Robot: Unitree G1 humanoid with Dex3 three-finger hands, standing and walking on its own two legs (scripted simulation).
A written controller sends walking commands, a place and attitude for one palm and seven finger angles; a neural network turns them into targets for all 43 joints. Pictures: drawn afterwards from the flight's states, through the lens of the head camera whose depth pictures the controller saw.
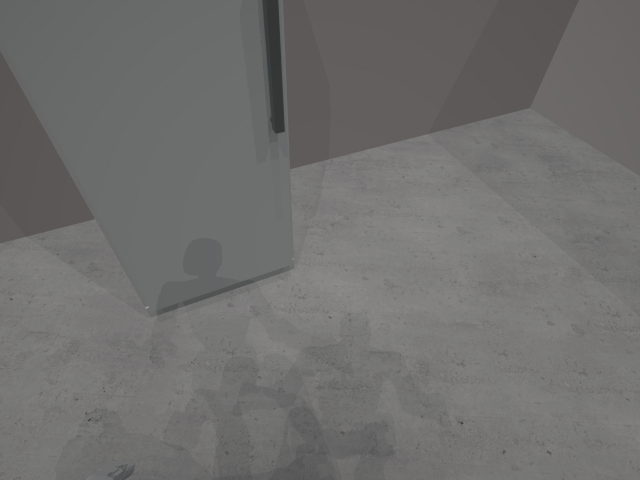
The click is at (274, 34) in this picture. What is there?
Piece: fridge door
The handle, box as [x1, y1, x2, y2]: [262, 0, 284, 133]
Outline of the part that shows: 262,0 271,107 270,120 272,122 272,128 276,133 284,131 278,5 277,0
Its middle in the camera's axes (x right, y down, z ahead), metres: -0.11 -0.42 +0.86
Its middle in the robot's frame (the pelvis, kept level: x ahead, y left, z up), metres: +0.93 +0.17 +0.13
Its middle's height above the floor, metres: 0.90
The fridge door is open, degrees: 0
